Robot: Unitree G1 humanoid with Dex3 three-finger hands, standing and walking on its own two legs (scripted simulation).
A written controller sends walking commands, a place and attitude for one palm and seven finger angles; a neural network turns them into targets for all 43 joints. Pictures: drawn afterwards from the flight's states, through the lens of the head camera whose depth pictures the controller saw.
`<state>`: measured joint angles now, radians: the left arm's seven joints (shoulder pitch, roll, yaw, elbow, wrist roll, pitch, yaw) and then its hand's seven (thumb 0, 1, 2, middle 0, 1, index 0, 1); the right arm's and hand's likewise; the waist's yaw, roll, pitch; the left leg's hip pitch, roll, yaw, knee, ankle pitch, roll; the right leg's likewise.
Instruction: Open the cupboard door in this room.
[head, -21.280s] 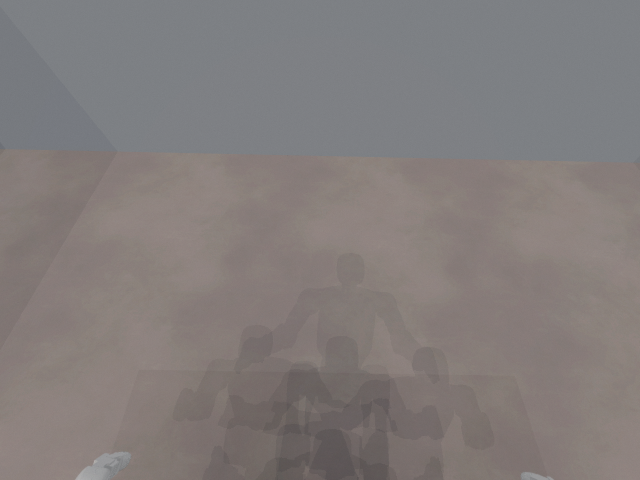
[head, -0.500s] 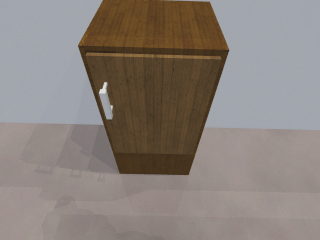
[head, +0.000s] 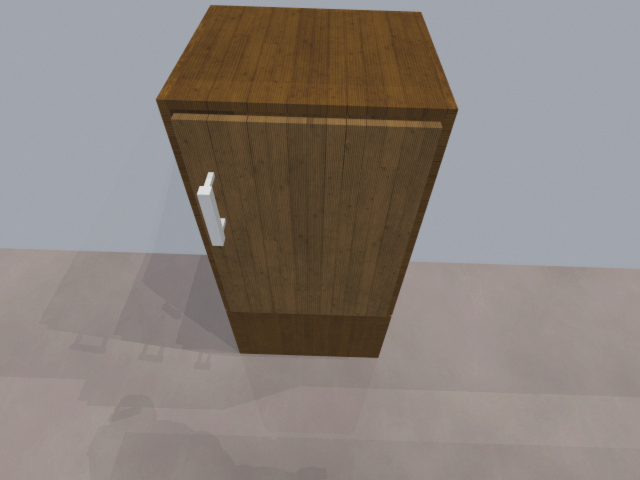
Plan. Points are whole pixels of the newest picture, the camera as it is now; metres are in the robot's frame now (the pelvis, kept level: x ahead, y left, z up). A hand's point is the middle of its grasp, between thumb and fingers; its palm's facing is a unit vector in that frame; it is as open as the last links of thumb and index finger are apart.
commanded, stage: raise the hand with hooked fingers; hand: left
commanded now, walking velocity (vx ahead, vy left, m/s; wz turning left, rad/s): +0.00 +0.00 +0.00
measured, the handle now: (214, 209) +0.55 +0.24 -0.04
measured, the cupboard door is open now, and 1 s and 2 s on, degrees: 0 0 0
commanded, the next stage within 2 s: none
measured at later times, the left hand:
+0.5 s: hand (159, 478) +0.14 +0.21 -0.09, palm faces +0.08 -1.00 -0.01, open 8.7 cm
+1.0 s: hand (123, 432) +0.18 +0.26 -0.05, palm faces +0.09 -0.99 -0.07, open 11.7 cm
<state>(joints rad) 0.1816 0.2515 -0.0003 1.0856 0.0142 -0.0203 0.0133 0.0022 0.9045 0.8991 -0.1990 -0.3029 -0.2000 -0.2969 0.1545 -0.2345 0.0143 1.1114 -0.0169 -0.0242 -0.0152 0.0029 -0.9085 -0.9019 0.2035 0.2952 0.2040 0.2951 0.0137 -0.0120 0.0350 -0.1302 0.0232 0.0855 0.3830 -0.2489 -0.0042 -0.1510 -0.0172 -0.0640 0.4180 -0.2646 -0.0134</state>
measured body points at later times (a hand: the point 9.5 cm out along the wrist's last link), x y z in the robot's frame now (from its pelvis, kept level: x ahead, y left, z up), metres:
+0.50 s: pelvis -0.06 -0.02 -0.10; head +0.02 +0.00 +0.34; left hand +0.13 +0.27 -0.08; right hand +0.18 -0.26 -0.15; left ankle -0.03 +0.12 -0.74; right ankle -0.03 -0.11 -0.74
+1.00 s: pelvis -0.06 +0.02 -0.09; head +0.01 +0.03 +0.35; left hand +0.17 +0.31 -0.04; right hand +0.10 -0.23 -0.18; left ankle -0.03 +0.12 -0.74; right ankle -0.03 -0.11 -0.74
